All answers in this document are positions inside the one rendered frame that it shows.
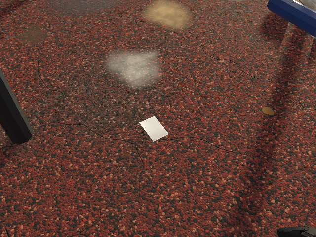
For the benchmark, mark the right robot hand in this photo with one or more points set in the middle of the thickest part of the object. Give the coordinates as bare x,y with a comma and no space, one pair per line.
297,231

